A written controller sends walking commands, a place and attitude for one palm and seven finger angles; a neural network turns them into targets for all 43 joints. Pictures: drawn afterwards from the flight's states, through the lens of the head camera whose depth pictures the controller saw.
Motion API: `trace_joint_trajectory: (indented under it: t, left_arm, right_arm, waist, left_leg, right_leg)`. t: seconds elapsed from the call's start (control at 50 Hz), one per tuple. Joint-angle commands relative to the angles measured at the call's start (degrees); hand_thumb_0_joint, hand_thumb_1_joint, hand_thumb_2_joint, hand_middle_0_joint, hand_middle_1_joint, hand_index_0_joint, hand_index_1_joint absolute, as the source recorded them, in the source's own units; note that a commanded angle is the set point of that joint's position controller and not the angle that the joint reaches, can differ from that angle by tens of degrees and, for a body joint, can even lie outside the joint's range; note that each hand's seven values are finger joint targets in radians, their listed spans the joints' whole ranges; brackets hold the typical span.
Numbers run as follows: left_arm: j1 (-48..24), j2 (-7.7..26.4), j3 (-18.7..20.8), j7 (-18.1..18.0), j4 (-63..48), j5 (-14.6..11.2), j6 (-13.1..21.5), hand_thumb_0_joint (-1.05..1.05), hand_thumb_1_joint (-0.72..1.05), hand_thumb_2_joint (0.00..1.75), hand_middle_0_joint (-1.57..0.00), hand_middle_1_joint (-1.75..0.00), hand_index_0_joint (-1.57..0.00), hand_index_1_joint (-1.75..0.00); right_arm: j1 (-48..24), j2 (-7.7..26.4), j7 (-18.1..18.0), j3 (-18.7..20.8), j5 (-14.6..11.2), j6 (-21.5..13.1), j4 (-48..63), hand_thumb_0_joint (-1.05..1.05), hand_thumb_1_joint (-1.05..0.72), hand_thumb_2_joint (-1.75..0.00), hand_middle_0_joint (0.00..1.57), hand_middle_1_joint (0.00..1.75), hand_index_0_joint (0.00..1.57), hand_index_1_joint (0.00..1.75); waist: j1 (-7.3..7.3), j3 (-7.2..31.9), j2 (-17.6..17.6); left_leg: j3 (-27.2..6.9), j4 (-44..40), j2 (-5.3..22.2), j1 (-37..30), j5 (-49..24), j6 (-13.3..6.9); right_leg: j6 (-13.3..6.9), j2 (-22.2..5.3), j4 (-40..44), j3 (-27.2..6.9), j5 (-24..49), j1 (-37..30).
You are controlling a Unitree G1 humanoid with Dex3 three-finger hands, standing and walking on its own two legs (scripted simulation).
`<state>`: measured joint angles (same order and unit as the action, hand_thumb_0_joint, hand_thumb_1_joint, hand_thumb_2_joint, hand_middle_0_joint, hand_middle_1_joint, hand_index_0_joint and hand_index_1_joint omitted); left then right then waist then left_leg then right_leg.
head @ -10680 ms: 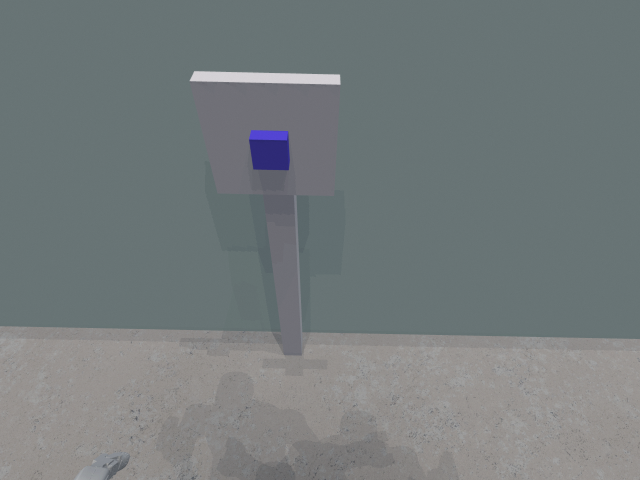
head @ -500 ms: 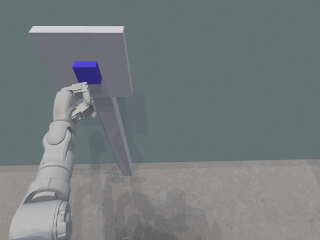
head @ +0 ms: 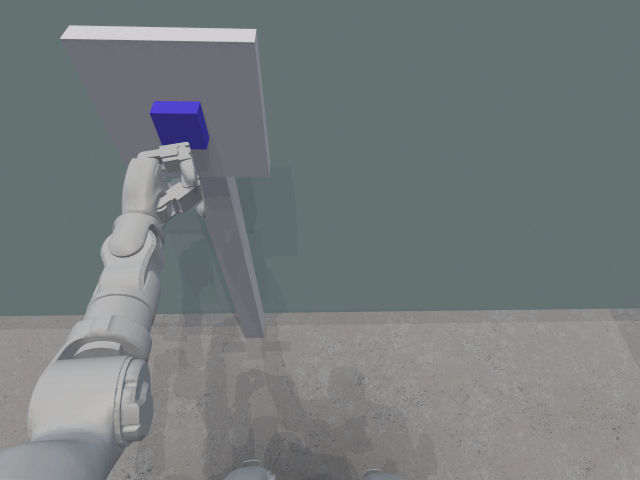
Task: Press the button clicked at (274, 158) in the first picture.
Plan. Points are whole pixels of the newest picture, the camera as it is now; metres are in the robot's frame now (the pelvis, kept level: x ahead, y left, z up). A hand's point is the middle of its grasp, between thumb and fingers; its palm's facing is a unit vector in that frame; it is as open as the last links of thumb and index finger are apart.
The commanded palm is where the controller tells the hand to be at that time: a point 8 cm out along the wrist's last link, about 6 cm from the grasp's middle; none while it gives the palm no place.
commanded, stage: press the button with the knuckle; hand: left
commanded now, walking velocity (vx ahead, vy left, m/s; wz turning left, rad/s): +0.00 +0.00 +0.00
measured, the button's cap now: (181, 124) +0.54 +0.17 +0.13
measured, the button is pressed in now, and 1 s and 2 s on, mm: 0 13 0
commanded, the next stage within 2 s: hold the button down briefly in 0.76 s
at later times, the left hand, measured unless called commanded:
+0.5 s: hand (204, 168) +0.49 +0.14 +0.10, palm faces +0.00 -1.00 -0.03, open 2.6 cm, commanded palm +0.48 +0.19 +0.10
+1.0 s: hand (202, 164) +0.50 +0.15 +0.10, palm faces -0.02 -1.00 -0.03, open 2.7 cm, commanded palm +0.51 +0.19 +0.10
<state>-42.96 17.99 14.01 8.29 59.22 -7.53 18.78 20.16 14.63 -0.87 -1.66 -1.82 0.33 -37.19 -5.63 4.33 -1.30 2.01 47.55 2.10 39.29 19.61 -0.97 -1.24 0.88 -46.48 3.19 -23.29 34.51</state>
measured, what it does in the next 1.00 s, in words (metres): stands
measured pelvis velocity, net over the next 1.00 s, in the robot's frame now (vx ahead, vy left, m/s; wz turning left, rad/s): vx -0.02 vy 0.00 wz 0.01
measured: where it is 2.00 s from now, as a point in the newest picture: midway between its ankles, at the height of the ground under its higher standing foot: outside the picture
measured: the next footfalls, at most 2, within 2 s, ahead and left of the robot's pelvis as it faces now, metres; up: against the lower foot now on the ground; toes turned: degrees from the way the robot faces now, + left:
none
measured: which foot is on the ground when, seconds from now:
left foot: down 0.00-1.00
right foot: down 0.00-1.00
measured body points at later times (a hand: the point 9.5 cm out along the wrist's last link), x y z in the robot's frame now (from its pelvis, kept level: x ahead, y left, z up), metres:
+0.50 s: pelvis +0.00 -0.01 -0.01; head +0.08 +0.00 +0.44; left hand +0.48 +0.20 +0.10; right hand +0.01 -0.27 -0.12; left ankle +0.04 +0.11 -0.70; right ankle -0.01 -0.11 -0.70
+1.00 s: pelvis -0.02 +0.00 -0.02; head +0.08 +0.01 +0.42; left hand +0.49 +0.20 +0.10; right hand -0.03 -0.27 -0.13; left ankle +0.04 +0.11 -0.70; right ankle -0.01 -0.11 -0.70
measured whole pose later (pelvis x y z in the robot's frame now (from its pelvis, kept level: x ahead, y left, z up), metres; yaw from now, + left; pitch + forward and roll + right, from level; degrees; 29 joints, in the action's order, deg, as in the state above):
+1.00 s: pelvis -0.02 +0.00 -0.02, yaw +1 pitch +17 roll -3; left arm -59.9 26.0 16.7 8.5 73.9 -3.8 20.4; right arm 23.5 15.9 -1.1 -2.6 -0.1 -1.9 -39.3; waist -10.4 4.3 -2.0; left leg -0.4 52.6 2.7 50.6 18.8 -0.8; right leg -1.6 1.5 -50.4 5.3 -22.5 44.6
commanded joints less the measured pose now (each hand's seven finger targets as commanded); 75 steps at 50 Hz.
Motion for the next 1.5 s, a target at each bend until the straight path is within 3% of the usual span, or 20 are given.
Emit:
trace_joint_trajectory:
  t: [0.0,0.06,0.12,0.14,0.2,0.24,0.42,0.58,0.64,0.72,0.82,0.86,0.9,1.0,1.04,1.12,1.22,1.26,1.36,1.48]
  left_arm:
    - [-32.98,10.96,1.68,-1.24,-15.22,-0.30,6.87,0.00,0.90,0.90,-1.30,-1.50,-1.30,-1.50]
    - [-32.15,12.70,3.01,-1.69,-12.05,0.63,7.49,0.00,0.90,0.90,-1.30,-1.50,-1.30,-1.50]
    - [-29.81,11.53,2.36,-1.57,-7.26,1.33,5.87,0.00,0.90,0.90,-1.30,-1.50,-1.30,-1.50]
    - [-29.15,13.00,3.45,-1.59,-6.21,1.53,5.18,0.00,0.90,0.90,-1.30,-1.50,-1.30,-1.50]
    - [-31.21,13.22,3.56,-1.59,-4.43,1.56,3.95,0.00,0.90,0.90,-1.30,-1.50,-1.30,-1.50]
    - [-33.50,15.38,4.87,-1.65,-4.53,1.53,3.84,0.00,0.90,0.90,-1.30,-1.50,-1.30,-1.50]
    - [-41.55,15.91,3.94,-1.36,-5.21,2.07,5.96,0.00,0.90,0.90,-1.30,-1.50,-1.30,-1.50]
    - [-46.00,17.86,3.96,-1.21,-2.09,2.06,4.88,0.00,0.90,0.90,-1.30,-1.50,-1.30,-1.50]
    - [-46.81,20.29,5.61,-1.37,-2.27,2.25,5.24,0.00,0.90,0.90,-1.30,-1.50,-1.30,-1.50]
    - [-48.39,20.76,5.50,-1.43,-0.79,2.36,5.38,0.00,0.90,0.90,-1.30,-1.50,-1.30,-1.50]
    - [-51.99,18.99,3.18,-1.95,0.44,2.58,5.04,0.00,0.90,0.90,-1.30,-1.50,-1.30,-1.50]
    - [-51.72,21.36,4.50,-2.19,1.68,2.73,4.72,0.00,0.90,0.90,-1.30,-1.50,-1.30,-1.50]
    - [-53.20,18.29,2.61,-2.15,0.59,2.38,4.74,0.00,0.90,0.90,-1.30,-1.50,-1.30,-1.50]
    - [-53.82,23.33,6.14,-2.47,0.90,2.43,4.28,0.00,0.90,0.90,-1.30,-1.50,-1.30,-1.50]
    - [-53.69,23.64,6.03,-2.41,1.02,2.97,4.44,0.00,0.90,0.90,-1.30,-1.50,-1.30,-1.50]
    - [-53.76,22.70,5.62,-2.99,0.87,3.09,4.93,0.00,0.90,0.90,-1.30,-1.50,-1.30,-1.50]
    - [-51.02,21.47,5.69,-3.26,0.96,3.25,5.19,0.00,0.90,0.90,-1.30,-1.50,-1.30,-1.50]
    - [-49.80,18.52,3.83,-3.31,0.34,3.36,5.17,0.00,0.90,0.90,-1.30,-1.50,-1.30,-1.50]
    - [-46.68,17.15,3.53,-3.71,-0.75,3.16,4.85,0.00,0.90,0.90,-1.30,-1.50,-1.30,-1.50]
    - [-39.87,15.94,4.32,-3.31,-4.25,2.29,4.81,0.00,0.90,0.90,-1.30,-1.50,-1.30,-1.50]
  right_arm:
    - [4.46,8.84,-0.51,3.92,0.80,-2.32,4.35,0.00,-0.90,-0.90,0.20,0.30,0.20,0.30]
    - [5.46,9.12,-0.21,4.04,1.07,-2.35,3.24,0.00,-0.90,-0.90,0.20,0.30,0.20,0.30]
    - [6.30,9.26,0.11,4.03,1.18,-1.84,3.31,0.00,-0.90,-0.90,0.20,0.30,0.20,0.30]
    - [6.83,9.54,0.09,4.07,1.22,-1.54,3.40,0.00,-0.90,-0.90,0.20,0.30,0.20,0.30]
    - [7.49,9.62,0.11,3.99,1.30,-1.06,3.76,0.00,-0.90,-0.90,0.20,0.30,0.20,0.30]
    - [8.13,9.85,-0.09,4.16,1.30,-0.89,3.58,0.00,-0.90,-0.90,0.20,0.30,0.20,0.30]
    - [9.30,9.67,-0.10,3.98,1.55,-1.30,2.43,0.00,-0.90,-0.90,0.20,0.30,0.20,0.30]
    - [9.63,10.24,-0.48,3.51,1.49,-1.88,1.97,0.00,-0.90,-0.90,0.20,0.30,0.20,0.30]
    - [10.08,10.47,-0.56,3.54,1.65,-2.04,1.92,0.00,-0.90,-0.90,0.20,0.30,0.20,0.30]
    - [10.37,10.57,-0.47,3.19,1.74,-2.25,1.77,0.00,-0.90,-0.90,0.20,0.30,0.20,0.30]
    - [10.74,10.97,-0.56,2.98,1.80,-2.87,1.35,0.00,-0.90,-0.90,0.20,0.30,0.20,0.30]
    - [11.24,11.39,-0.89,2.96,1.83,-3.07,1.25,0.00,-0.90,-0.90,0.20,0.30,0.20,0.30]
    - [11.44,11.10,-0.77,2.96,1.98,-3.54,1.18,0.00,-0.90,-0.90,0.20,0.30,0.20,0.30]
    - [12.14,11.60,-1.03,2.81,2.13,-3.93,1.07,0.00,-0.90,-0.90,0.20,0.30,0.20,0.30]
    - [12.10,11.39,-0.89,2.74,2.11,-4.03,1.23,0.00,-0.90,-0.90,0.20,0.30,0.20,0.30]
    - [11.89,11.62,-0.64,2.78,2.30,-4.20,1.40,0.00,-0.90,-0.90,0.20,0.30,0.20,0.30]
    - [11.85,11.73,-0.13,3.00,2.65,-4.34,2.09,0.00,-0.90,-0.90,0.20,0.30,0.20,0.30]
    - [11.63,11.55,0.19,3.16,2.73,-4.26,2.35,0.00,-0.90,-0.90,0.20,0.30,0.20,0.30]
    - [11.14,11.72,0.38,3.55,2.58,-3.86,3.07,0.00,-0.90,-0.90,0.20,0.30,0.20,0.30]
    - [10.20,11.13,0.53,3.87,2.21,-3.36,4.08,0.00,-0.90,-0.90,0.20,0.30,0.20,0.30]
  waist:
    - [-1.98,23.21,-2.86]
    - [-1.92,23.02,-3.12]
    - [-1.99,21.89,-2.30]
    - [-1.75,21.75,-0.98]
    - [-2.61,19.24,0.36]
    - [-3.16,20.07,1.76]
    - [-5.00,22.18,-3.19]
    - [-6.91,21.61,-2.90]
    - [-6.66,23.82,-3.23]
    - [-7.17,22.34,-3.19]
    - [-8.96,20.29,-4.69]
    - [-9.02,21.00,-2.99]
    - [-9.45,21.77,-4.32]
    - [-9.07,23.71,-2.92]
    - [-8.53,23.33,-5.50]
    - [-8.92,21.69,-5.42]
    - [-7.61,22.75,-5.93]
    - [-7.43,22.77,-6.85]
    - [-6.90,21.94,-3.75]
    - [-4.16,23.51,-3.77]
  left_leg:
    - [-4.16,-4.10,-1.60,-20.47,-11.81,-0.72]
    - [-4.35,-3.79,-1.39,-19.78,-11.80,-0.56]
    - [-3.89,-3.81,-1.55,-17.77,-11.76,-0.71]
    - [-3.81,-3.81,-1.48,-16.79,-11.73,-0.76]
    - [-3.36,-3.81,-1.68,-14.21,-10.41,-1.10]
    - [-3.03,-3.56,-1.65,-13.12,-9.90,-1.38]
    - [-3.64,-2.21,-1.73,-14.04,-8.14,-1.40]
    - [-4.10,-1.62,-1.67,-11.99,-5.03,-1.62]
    - [-4.21,-1.13,-1.69,-11.75,-5.98,-1.68]
    - [-4.48,-1.03,-1.59,-10.35,-4.69,-1.62]
    - [-5.20,-1.35,-1.32,-9.87,-0.11,-1.58]
    - [-5.45,-1.35,-1.22,-8.75,0.79,-1.70]
    - [-5.83,-1.45,-1.24,-10.30,0.44,-1.65]
    - [-5.50,-1.07,-1.26,-8.24,1.11,-1.89]
    - [-5.43,-1.07,-1.26,-8.55,0.79,-1.57]
    - [-6.14,-1.47,-1.03,-9.28,2.45,-1.43]
    - [-6.63,-1.90,-1.02,-10.40,2.60,-1.09]
    - [-6.92,-2.12,-0.88,-12.01,2.88,-0.86]
    - [-7.00,-2.97,-0.75,-11.79,4.24,-0.91]
    - [-5.69,-2.92,-0.97,-13.90,-0.62,-0.83]
  right_leg:
    - [0.07,1.88,6.07,-1.98,14.83,0.03]
    - [0.10,1.93,5.63,-1.79,14.27,1.07]
    - [0.16,1.89,5.61,-1.65,14.86,1.08]
    - [0.20,1.85,5.60,-1.60,15.13,0.62]
    - [0.35,1.95,6.17,-1.88,15.00,0.31]
    - [0.76,1.84,6.42,-2.45,15.36,-0.47]
    - [0.78,1.81,6.28,-3.10,12.72,2.49]
    - [1.03,1.85,6.63,-3.36,9.54,4.19]
    - [1.06,1.82,6.26,-3.65,10.39,3.19]
    - [1.00,1.98,6.18,-3.52,8.98,4.18]
    - [1.07,2.01,6.46,-3.15,3.74,8.75]
    - [1.14,1.94,6.45,-3.22,2.82,8.23]
    - [0.97,2.08,6.06,-2.78,2.88,9.41]
    - [1.16,2.02,6.19,-3.27,2.46,7.22]
    - [0.99,1.98,5.96,-3.01,2.53,7.87]
    - [0.82,2.14,5.67,-2.44,0.97,10.41]
    - [0.41,2.10,4.76,-1.73,0.73,10.85]
    - [0.31,2.14,4.58,-1.35,0.53,12.29]
    - [0.42,2.09,4.70,-1.10,-0.06,11.47]
    - [0.09,2.25,5.09,-1.03,3.21,7.76]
